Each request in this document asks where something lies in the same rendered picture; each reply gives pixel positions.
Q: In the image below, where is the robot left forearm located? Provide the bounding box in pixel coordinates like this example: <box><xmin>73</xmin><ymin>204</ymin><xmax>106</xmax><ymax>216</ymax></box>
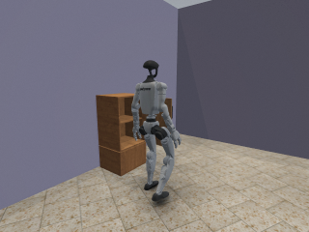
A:
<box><xmin>131</xmin><ymin>107</ymin><xmax>140</xmax><ymax>127</ymax></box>

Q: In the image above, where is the robot right forearm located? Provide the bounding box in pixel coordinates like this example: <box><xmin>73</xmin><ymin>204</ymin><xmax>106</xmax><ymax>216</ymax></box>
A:
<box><xmin>161</xmin><ymin>104</ymin><xmax>176</xmax><ymax>132</ymax></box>

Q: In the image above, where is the left robot upper arm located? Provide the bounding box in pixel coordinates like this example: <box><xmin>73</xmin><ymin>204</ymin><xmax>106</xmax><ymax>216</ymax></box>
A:
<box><xmin>131</xmin><ymin>83</ymin><xmax>141</xmax><ymax>110</ymax></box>

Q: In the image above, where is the right robot hand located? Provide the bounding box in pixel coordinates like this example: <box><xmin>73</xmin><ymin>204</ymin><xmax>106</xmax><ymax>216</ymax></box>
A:
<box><xmin>170</xmin><ymin>130</ymin><xmax>182</xmax><ymax>149</ymax></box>

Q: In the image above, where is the right robot upper arm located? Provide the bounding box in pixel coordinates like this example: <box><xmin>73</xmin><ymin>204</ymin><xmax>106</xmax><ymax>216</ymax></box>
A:
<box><xmin>155</xmin><ymin>82</ymin><xmax>167</xmax><ymax>112</ymax></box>

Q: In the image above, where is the cupboard door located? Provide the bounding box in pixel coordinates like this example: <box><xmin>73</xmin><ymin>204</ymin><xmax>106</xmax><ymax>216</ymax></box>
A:
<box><xmin>145</xmin><ymin>98</ymin><xmax>172</xmax><ymax>146</ymax></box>

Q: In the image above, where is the left robot thigh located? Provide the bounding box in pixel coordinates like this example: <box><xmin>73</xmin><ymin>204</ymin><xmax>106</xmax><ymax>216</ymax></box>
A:
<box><xmin>139</xmin><ymin>125</ymin><xmax>156</xmax><ymax>160</ymax></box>

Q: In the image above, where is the left robot hand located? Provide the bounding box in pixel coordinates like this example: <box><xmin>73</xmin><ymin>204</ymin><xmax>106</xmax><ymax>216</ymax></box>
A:
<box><xmin>132</xmin><ymin>126</ymin><xmax>142</xmax><ymax>141</ymax></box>

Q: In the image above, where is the left robot foot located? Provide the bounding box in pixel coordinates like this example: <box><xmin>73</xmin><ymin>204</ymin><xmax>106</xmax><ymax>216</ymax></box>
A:
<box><xmin>144</xmin><ymin>180</ymin><xmax>159</xmax><ymax>190</ymax></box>

